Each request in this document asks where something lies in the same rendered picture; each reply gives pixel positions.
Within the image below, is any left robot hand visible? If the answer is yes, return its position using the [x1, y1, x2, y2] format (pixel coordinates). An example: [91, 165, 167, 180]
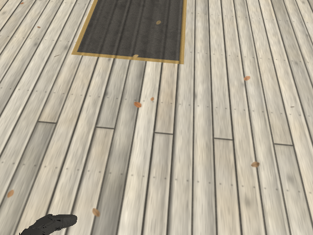
[19, 213, 77, 235]

